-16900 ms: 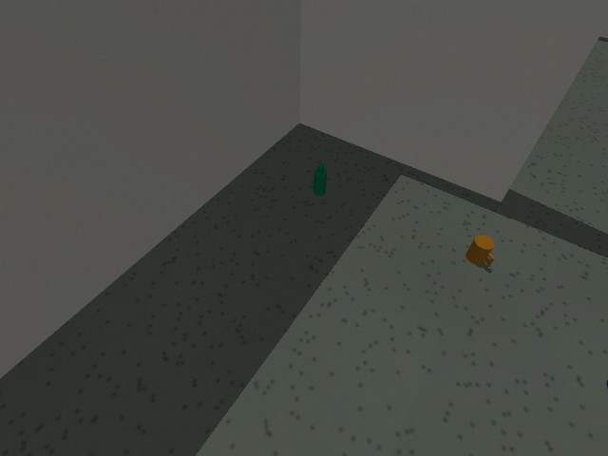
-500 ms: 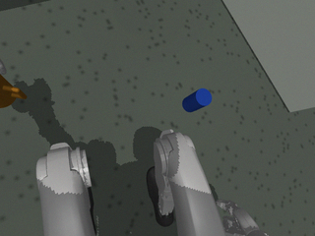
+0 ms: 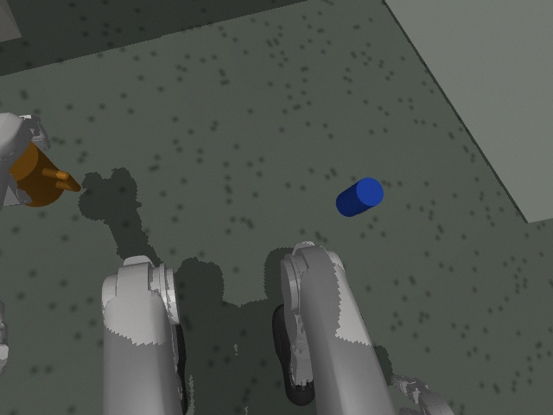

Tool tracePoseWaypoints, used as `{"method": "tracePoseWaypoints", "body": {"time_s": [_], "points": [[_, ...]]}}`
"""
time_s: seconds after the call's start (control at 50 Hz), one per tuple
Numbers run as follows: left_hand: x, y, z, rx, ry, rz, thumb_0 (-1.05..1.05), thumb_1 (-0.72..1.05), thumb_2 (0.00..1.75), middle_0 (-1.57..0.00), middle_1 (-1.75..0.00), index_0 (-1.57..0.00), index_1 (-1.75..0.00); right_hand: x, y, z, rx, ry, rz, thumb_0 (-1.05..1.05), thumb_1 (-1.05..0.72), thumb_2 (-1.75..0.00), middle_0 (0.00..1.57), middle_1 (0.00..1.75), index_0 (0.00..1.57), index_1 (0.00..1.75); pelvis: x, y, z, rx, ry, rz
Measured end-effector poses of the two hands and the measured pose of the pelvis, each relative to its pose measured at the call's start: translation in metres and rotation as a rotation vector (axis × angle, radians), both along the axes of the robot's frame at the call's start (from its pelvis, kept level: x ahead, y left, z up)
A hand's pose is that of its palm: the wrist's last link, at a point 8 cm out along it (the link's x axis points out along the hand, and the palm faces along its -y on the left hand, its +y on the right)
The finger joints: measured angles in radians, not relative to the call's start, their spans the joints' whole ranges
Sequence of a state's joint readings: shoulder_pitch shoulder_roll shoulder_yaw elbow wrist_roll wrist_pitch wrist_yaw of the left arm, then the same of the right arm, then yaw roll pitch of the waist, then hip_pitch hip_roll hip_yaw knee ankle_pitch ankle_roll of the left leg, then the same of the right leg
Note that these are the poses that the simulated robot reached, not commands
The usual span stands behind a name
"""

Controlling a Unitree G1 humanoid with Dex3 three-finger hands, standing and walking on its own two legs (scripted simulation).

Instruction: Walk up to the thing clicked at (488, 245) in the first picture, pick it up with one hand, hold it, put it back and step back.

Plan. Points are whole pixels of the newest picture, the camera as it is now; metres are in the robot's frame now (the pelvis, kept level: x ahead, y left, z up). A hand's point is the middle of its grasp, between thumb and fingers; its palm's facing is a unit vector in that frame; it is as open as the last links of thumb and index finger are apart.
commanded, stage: lift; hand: left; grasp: from above
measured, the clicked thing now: (36, 175) +0.45 +0.31 -0.17
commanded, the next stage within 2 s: hold in 1.32 s
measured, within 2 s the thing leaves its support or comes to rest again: neither
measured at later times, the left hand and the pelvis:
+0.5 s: hand out of the picture +0.37 +0.31 +0.06, palm faces -0.44 -0.14 -0.89, open 10.0 cm; pelvis +0.01 +0.00 +0.15, yaw +4 degrees
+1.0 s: hand out of the picture +0.34 +0.27 +0.21, palm faces -0.46 -0.12 -0.88, open 10.0 cm; pelvis +0.04 +0.00 +0.30, yaw +6 degrees
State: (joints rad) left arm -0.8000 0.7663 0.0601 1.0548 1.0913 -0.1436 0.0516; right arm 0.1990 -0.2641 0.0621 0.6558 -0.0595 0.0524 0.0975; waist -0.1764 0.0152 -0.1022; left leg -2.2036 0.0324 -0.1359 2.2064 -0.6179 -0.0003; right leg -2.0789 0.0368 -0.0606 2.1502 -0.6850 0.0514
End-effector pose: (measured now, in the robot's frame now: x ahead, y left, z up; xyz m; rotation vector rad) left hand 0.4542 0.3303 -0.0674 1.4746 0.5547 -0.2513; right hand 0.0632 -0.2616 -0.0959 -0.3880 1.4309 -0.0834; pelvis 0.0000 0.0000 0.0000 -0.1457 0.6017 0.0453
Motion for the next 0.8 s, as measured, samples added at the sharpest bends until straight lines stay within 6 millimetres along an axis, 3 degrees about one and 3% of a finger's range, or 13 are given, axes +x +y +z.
{"method": "tracePoseWaypoints", "body": {"time_s": [0.16, 0.3, 0.48, 0.64, 0.8], "points": [[-0.019, 0.000, 0.052, -0.012, -0.021, -0.009, 0.01, -0.08, 0.72, -0.65, -0.73, -0.63, -0.76, 0.033, 0.000, 0.025, 0.010, -0.093, 0.010, 0.00, -0.91, -0.90, 0.20, 0.30, 0.21, 0.30, 0.001, -0.001, 0.032, 0.016, -0.005, 0.010], [-0.040, -0.006, 0.102, -0.031, -0.046, -0.013, 0.01, -0.07, 0.72, -0.65, -0.74, -0.63, -0.76, 0.059, 0.003, 0.061, 0.014, -0.178, 0.016, 0.00, -0.91, -0.90, 0.20, 0.30, 0.21, 0.30, 0.002, -0.001, 0.070, 0.025, -0.033, 0.021], [-0.072, -0.019, 0.179, -0.053, -0.059, -0.014, 0.01, -0.07, 0.71, -0.64, -0.75, -0.63, -0.76, 0.081, 0.013, 0.129, 0.023, -0.261, 0.000, 0.01, -0.91, -0.90, 0.20, 0.30, 0.21, 0.30, 0.008, 0.001, 0.139, 0.045, -0.102, 0.040], [-0.095, -0.026, 0.253, -0.043, -0.071, 0.001, 0.01, -0.06, 0.71, -0.63, -0.76, -0.63, -0.77, 0.089, 0.020, 0.195, 0.040, -0.329, -0.023, 0.01, -0.90, -0.89, 0.20, 0.30, 0.21, 0.30, 0.017, 0.004, 0.204, 0.068, -0.196, 0.056], [-0.109, -0.034, 0.300, -0.029, -0.032, 0.016, 0.01, -0.06, 0.71, -0.62, -0.77, -0.62, -0.77, 0.089, 0.019, 0.247, 0.045, -0.371, -0.043, 0.01, -0.90, -0.89, 0.20, 0.30, 0.21, 0.30, 0.028, 0.005, 0.256, 0.090, -0.268, 0.062]]}}
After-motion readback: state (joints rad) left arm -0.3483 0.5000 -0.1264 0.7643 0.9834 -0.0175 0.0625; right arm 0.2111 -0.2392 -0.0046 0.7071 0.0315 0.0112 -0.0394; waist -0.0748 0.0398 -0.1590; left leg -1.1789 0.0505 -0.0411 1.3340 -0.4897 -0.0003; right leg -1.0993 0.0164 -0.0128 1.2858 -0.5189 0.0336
